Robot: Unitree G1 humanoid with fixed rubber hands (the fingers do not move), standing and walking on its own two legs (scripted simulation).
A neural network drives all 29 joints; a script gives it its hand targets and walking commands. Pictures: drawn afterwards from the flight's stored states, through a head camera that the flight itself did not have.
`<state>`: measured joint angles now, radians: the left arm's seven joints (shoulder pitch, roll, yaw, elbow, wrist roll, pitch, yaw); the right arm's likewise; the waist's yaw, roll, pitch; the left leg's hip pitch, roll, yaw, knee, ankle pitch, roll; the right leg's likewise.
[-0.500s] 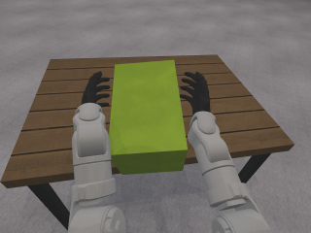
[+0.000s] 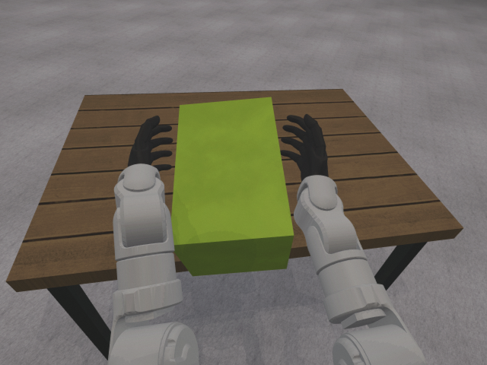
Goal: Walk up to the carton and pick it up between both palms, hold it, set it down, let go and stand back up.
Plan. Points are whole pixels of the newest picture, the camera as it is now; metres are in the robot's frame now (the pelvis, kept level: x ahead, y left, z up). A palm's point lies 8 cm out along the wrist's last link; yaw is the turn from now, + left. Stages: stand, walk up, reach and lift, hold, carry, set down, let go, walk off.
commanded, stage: hold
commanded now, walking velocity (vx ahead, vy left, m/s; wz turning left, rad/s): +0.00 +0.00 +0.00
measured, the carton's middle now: (232, 185) +0.40 +0.00 +0.11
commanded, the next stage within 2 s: set down in 1.80 s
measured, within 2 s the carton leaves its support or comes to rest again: neither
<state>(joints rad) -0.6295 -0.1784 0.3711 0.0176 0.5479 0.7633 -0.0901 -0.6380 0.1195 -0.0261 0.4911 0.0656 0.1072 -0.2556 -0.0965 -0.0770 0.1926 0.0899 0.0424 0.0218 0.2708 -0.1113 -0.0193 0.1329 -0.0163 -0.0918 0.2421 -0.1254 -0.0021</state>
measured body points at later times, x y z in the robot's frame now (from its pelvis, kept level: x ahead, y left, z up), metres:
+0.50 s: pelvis +0.01 +0.00 +0.00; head -0.02 +0.03 +0.45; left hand +0.38 +0.14 +0.17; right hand +0.37 -0.11 +0.18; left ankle +0.05 +0.13 -0.75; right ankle +0.03 -0.12 -0.75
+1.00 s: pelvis +0.00 +0.00 +0.00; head -0.02 +0.03 +0.45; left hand +0.37 +0.14 +0.18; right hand +0.37 -0.12 +0.18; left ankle +0.05 +0.13 -0.75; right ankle +0.03 -0.12 -0.75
